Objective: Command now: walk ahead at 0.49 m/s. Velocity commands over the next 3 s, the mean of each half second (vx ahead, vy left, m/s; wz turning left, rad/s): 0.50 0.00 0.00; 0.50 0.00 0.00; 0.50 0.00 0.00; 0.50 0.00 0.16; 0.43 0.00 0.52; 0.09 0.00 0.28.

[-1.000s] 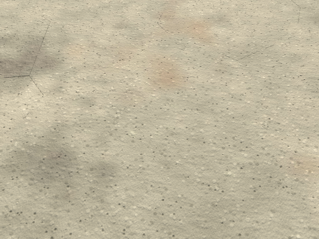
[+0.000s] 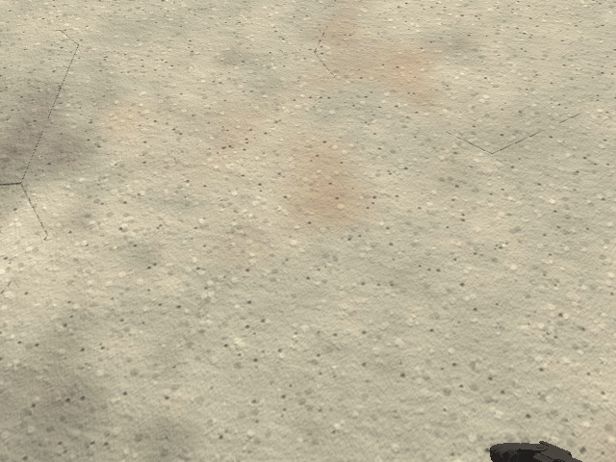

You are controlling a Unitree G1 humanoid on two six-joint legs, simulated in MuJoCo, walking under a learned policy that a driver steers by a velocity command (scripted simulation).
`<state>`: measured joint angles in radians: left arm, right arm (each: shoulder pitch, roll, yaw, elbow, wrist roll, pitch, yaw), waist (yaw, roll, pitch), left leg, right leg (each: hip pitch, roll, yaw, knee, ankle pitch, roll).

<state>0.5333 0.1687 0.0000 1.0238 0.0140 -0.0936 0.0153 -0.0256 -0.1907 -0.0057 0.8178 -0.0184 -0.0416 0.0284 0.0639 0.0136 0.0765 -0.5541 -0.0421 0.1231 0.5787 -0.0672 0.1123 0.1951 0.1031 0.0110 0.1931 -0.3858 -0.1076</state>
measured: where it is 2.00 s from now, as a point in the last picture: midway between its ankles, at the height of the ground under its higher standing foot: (353, 210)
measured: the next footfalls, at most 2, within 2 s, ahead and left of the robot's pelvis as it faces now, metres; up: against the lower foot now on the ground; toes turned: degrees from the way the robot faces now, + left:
left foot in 0.04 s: +0.19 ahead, +0.06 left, +0.00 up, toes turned +3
right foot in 0.60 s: +0.50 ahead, -0.12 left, +0.00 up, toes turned -3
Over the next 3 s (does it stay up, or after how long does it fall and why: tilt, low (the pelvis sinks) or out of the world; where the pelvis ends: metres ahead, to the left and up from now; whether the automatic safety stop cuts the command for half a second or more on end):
stays up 1.43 0.05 0.02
